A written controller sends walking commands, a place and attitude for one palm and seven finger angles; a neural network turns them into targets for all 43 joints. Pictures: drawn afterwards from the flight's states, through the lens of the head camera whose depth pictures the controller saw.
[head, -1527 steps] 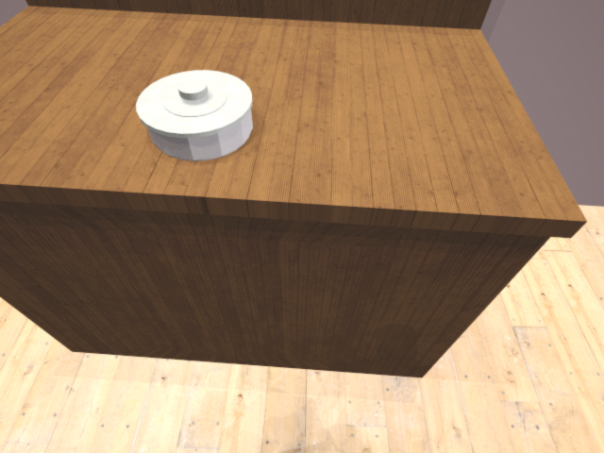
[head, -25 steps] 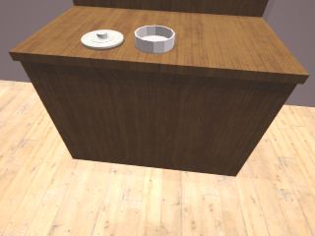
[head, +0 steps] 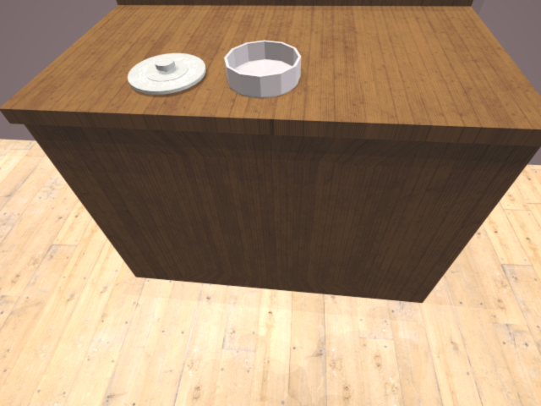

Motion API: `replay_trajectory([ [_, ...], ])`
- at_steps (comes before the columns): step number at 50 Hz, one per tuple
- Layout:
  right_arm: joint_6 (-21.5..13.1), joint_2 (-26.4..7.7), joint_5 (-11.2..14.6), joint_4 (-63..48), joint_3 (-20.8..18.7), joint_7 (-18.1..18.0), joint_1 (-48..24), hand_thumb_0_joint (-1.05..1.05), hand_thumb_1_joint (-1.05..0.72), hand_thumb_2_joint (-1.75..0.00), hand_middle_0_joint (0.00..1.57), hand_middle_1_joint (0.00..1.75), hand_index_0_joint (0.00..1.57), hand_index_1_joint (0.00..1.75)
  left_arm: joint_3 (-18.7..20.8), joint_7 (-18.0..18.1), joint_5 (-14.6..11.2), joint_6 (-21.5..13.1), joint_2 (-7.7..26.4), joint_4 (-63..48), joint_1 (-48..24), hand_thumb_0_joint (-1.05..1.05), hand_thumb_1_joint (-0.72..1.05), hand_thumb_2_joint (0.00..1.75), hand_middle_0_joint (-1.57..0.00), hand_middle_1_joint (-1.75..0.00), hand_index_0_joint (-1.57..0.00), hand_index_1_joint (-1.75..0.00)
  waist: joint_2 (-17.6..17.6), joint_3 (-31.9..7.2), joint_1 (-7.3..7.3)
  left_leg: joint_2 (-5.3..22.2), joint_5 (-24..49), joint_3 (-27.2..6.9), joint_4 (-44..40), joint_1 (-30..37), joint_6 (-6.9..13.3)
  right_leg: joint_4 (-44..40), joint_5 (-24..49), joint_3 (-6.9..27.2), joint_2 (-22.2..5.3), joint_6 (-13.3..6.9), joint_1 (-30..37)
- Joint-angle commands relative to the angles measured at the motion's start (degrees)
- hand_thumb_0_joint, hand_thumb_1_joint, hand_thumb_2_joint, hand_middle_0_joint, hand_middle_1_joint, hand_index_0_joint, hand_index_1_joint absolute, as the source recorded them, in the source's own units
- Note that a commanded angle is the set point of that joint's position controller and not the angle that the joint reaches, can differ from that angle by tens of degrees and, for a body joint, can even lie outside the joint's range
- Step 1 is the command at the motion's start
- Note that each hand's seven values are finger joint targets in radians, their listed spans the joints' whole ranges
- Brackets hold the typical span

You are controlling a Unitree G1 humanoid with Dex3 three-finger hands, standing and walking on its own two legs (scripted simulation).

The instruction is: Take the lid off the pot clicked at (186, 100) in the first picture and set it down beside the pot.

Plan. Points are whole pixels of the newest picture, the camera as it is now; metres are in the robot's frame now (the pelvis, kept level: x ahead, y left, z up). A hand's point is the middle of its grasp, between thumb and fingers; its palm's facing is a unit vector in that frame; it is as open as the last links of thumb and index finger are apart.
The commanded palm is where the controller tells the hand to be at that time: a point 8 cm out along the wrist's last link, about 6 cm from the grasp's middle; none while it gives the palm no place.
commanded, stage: stop stepping back and stand still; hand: left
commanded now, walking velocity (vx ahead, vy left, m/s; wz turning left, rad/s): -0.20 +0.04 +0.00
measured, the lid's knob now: (164, 63) +0.82 +0.27 +0.11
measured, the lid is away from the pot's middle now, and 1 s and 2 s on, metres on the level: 0.23 0.23 0.23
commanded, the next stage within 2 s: let the arm hang, fingers relaxed in 0.20 s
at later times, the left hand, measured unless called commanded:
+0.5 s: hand out of the picture +0.02 +0.18 -0.17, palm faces +0.01 -0.97 -0.23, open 7.4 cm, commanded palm none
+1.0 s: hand out of the picture -0.03 +0.17 -0.17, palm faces +0.02 -0.98 -0.18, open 7.4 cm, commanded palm none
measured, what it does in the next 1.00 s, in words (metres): stands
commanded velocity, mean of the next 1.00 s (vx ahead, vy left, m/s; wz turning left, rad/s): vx -0.02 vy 0.00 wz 0.00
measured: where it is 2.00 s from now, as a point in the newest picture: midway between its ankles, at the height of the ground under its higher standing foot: outside the picture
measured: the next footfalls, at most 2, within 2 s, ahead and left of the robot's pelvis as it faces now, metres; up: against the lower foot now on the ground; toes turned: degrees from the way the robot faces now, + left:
none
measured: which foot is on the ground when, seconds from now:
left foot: down 0.00-1.00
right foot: down 0.00-1.00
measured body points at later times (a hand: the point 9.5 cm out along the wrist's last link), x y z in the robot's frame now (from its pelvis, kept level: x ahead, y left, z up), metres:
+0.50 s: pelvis -0.02 -0.01 +0.00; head -0.01 -0.01 +0.45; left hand +0.02 +0.23 -0.15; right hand -0.02 -0.23 -0.16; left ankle -0.03 +0.13 -0.73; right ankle -0.07 -0.11 -0.73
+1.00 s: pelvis -0.03 +0.00 +0.01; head -0.02 +0.00 +0.46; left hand -0.03 +0.22 -0.15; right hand -0.06 -0.20 -0.16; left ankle -0.03 +0.13 -0.73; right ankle -0.07 -0.11 -0.73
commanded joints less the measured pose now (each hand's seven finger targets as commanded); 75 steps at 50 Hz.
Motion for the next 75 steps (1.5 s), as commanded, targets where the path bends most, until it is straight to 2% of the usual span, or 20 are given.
replay_trajectory([
  [1,-1.10,-4.86,-0.13,-0.68,-1.47,-0.86,3.88,0.00,-0.90,-0.90,0.20,0.30,0.20,0.30,1.78,1.03,0.25,-0.38,7.02,-1.20,3.29,0.00,0.90,0.90,-0.20,-0.30,-0.20,-0.30,-3.68,-1.42,0.43,4.75,29.26,-2.39,-1.24,5.01,2.35,-2.81,35.19,3.16,-5.43,-0.85,0.62],
  [4,-0.85,-4.88,-0.13,-0.77,-1.74,-1.26,3.42,0.00,-0.90,-0.90,0.20,0.30,0.20,0.30,2.39,1.30,0.44,-0.14,7.36,-1.62,2.65,0.00,0.90,0.90,-0.20,-0.30,-0.20,-0.30,-0.83,-1.60,0.40,5.23,35.79,-2.41,-0.53,6.14,2.21,-1.57,38.54,2.95,-5.56,-0.83,0.25],
  [6,-0.66,-5.33,-0.14,-1.01,-1.99,-1.40,2.95,0.00,-0.90,-0.90,0.20,0.30,0.20,0.30,2.56,1.30,0.39,0.00,7.91,-2.02,2.23,0.00,0.90,0.90,-0.20,-0.30,-0.20,-0.30,-0.15,-2.44,0.47,5.39,36.73,-2.23,-0.08,6.41,2.13,-1.19,39.19,3.04,-5.67,-0.91,0.42],
  [10,-0.46,-5.46,-0.23,-1.70,-2.24,-1.37,2.08,0.00,-0.90,-0.90,0.20,0.30,0.20,0.30,2.64,1.18,0.50,0.15,7.85,-2.39,1.38,0.00,0.90,0.90,-0.20,-0.30,-0.20,-0.30,0.28,-2.78,0.47,5.62,32.27,-2.48,-0.61,6.11,2.23,-2.03,35.15,3.65,-5.57,-0.97,-0.16],
  [13,-0.40,-5.48,-0.24,-2.02,-2.20,-1.17,1.28,0.00,-0.90,-0.90,0.20,0.30,0.20,0.30,2.33,0.98,0.53,0.00,7.42,-1.91,1.33,0.00,0.90,0.90,-0.20,-0.30,-0.20,-0.30,-1.99,-3.07,0.42,5.35,25.34,-2.66,-1.51,5.88,2.12,-3.92,31.33,4.14,-5.34,-0.79,-0.17],
  [15,-0.28,-5.46,-0.31,-1.74,-2.12,-1.00,0.68,0.00,-0.90,-0.90,0.20,0.30,0.20,0.30,2.14,0.79,0.49,-0.03,7.12,-1.50,0.95,0.00,0.90,0.90,-0.20,-0.30,-0.20,-0.30,-2.54,-1.12,0.31,5.17,20.10,-2.79,-2.81,4.86,2.02,-5.46,27.53,4.46,-5.31,-0.70,-1.00],
  [19,-0.28,-5.38,-0.26,-1.08,-1.83,-0.76,0.45,0.00,-0.90,-0.90,0.20,0.30,0.20,0.30,1.74,0.65,0.42,-0.25,6.94,-0.46,1.49,0.00,0.90,0.90,-0.20,-0.30,-0.20,-0.30,-3.42,0.61,0.31,5.06,16.07,-2.92,-4.09,4.69,1.99,-7.48,24.26,4.98,-5.19,-0.49,-1.83],
  [24,-0.22,-5.30,-0.34,0.02,-1.47,-0.59,0.58,0.00,-0.90,-0.90,0.20,0.30,0.20,0.30,1.33,0.45,0.37,-0.26,6.41,1.16,2.69,0.00,0.90,0.90,-0.20,-0.30,-0.20,-0.30,-2.59,3.30,0.38,5.22,11.53,-3.44,-5.98,4.11,2.10,-9.41,16.88,5.22,-4.63,-0.68,-3.85],
  [31,-0.51,-5.06,-0.26,1.27,-1.19,-0.56,1.77,0.00,-0.90,-0.90,0.20,0.30,0.20,0.30,1.00,0.32,0.27,-0.53,5.84,3.02,4.50,0.00,0.90,0.90,-0.20,-0.30,-0.20,-0.30,-2.37,2.51,0.32,5.26,10.46,-3.76,-6.63,4.39,2.24,-10.12,14.06,5.48,-4.33,-0.75,-3.77],
  [39,-0.68,-4.23,-0.22,2.42,-0.95,-0.72,2.85,0.00,-0.90,-0.90,0.20,0.30,0.20,0.30,0.83,0.40,0.32,-0.48,4.66,4.55,6.41,0.00,0.90,0.90,-0.20,-0.30,-0.20,-0.30,-1.68,3.46,0.43,5.51,9.55,-4.33,-7.31,3.72,2.43,-10.16,11.35,4.85,-4.11,-0.71,-4.70],
  [42,-0.73,-4.06,-0.25,2.53,-0.90,-0.79,3.18,0.00,-0.90,-0.90,0.20,0.30,0.20,0.30,0.83,0.36,0.27,-0.40,4.18,4.90,6.78,0.00,0.90,0.90,-0.20,-0.30,-0.20,-0.30,-0.91,4.39,0.53,5.49,8.88,-4.55,-7.69,2.94,2.51,-9.84,11.05,4.64,-3.92,-0.67,-5.09],
  [48,-1.05,-3.87,-0.15,2.53,-0.95,-0.86,3.90,0.00,-0.90,-0.90,0.20,0.30,0.20,0.30,0.97,0.43,0.39,-0.47,3.90,5.09,7.42,0.00,0.90,0.90,-0.20,-0.30,-0.20,-0.30,-0.70,3.49,0.59,5.77,10.57,-4.82,-7.85,3.26,2.74,-9.11,12.52,4.33,-3.95,-0.51,-4.94],
  [54,-0.96,-3.57,-0.24,2.77,-0.95,-0.82,4.03,0.00,-0.90,-0.90,0.20,0.30,0.20,0.30,0.99,0.47,0.38,-0.48,3.71,5.09,7.44,0.00,0.90,0.90,-0.20,-0.30,-0.20,-0.30,-2.02,4.37,0.58,5.74,9.50,-4.78,-7.92,2.55,2.71,-9.09,12.01,4.45,-3.99,-0.45,-5.40],
  [63,-1.12,-3.58,-0.11,2.78,-1.03,-0.85,3.81,0.00,-0.90,-0.90,0.20,0.30,0.20,0.30,1.16,0.62,0.39,-0.76,4.06,4.63,7.70,0.00,0.90,0.90,-0.20,-0.30,-0.20,-0.30,-3.14,2.39,0.54,5.47,13.98,-4.32,-6.53,3.82,2.60,-8.48,17.12,4.64,-4.47,-0.39,-3.99],
  [69,-1.02,-3.35,-0.19,2.98,-1.00,-0.86,3.37,0.00,-0.90,-0.90,0.20,0.30,0.20,0.30,1.15,0.58,0.36,-0.72,4.18,4.58,7.64,0.00,0.90,0.90,-0.20,-0.30,-0.20,-0.30,-1.94,3.65,0.54,5.39,13.42,-4.08,-6.68,3.59,2.47,-8.79,16.89,4.61,-4.55,-0.36,-4.43],
  [75,-1.22,-3.72,-0.19,3.00,-0.91,-1.01,3.35,0.00,-0.90,-0.90,0.20,0.30,0.20,0.30,1.20,0.54,0.33,-0.82,4.28,4.55,7.50,0.00,0.90,0.90,-0.20,-0.30,-0.20,-0.30,-1.40,2.38,0.47,5.52,15.66,-4.07,-6.48,4.52,2.52,-8.56,19.17,4.54,-4.58,-0.39,-3.24],
])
